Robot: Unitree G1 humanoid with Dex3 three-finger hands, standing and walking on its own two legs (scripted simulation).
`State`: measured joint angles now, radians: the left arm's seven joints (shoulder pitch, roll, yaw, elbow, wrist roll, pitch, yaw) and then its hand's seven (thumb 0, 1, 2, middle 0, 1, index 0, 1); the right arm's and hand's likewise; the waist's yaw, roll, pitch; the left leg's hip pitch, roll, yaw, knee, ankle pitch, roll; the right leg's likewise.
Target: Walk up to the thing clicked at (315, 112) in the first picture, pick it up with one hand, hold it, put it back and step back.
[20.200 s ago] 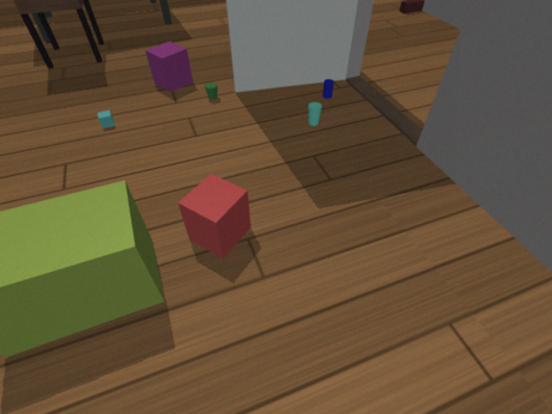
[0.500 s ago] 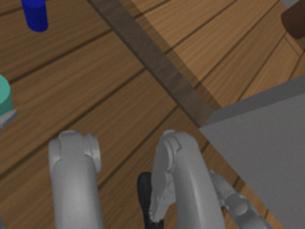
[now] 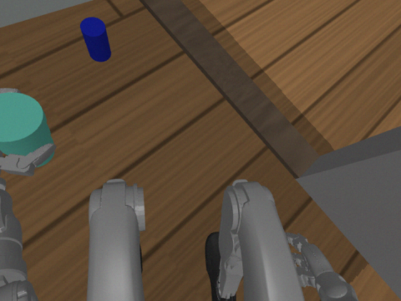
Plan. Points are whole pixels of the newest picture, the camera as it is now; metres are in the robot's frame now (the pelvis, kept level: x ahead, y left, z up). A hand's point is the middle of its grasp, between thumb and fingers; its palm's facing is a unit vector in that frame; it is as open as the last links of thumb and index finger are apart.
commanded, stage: settle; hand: left
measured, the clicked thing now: (24, 136) +0.38 +0.33 -0.06
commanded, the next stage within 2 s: lift in 0.66 s
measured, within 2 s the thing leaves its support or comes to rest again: neither
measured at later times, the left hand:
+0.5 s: hand (11, 125) +0.38 +0.32 +0.00, palm faces +0.35 -0.94 -0.03, open 11.3 cm
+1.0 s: hand (3, 117) +0.38 +0.31 +0.03, palm faces +0.33 -0.94 -0.04, open 11.3 cm
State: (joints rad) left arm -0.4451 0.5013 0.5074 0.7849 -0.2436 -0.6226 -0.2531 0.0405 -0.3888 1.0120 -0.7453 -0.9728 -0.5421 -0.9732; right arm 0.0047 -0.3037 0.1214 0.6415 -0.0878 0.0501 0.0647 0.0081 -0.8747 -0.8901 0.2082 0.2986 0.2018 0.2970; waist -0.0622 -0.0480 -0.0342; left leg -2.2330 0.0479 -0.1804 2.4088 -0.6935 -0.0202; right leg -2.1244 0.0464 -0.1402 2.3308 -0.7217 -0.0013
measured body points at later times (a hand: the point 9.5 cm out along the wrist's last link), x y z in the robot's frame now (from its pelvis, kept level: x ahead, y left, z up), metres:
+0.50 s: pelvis +0.00 +0.00 +0.03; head +0.19 +0.07 +0.43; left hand +0.36 +0.37 +0.00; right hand +0.18 -0.25 -0.09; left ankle +0.08 +0.13 -0.30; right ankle +0.10 -0.11 -0.30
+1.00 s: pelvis +0.00 +0.00 +0.05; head +0.19 +0.06 +0.45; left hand +0.36 +0.36 +0.03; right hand +0.16 -0.25 -0.08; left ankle +0.08 +0.13 -0.30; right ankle +0.10 -0.11 -0.30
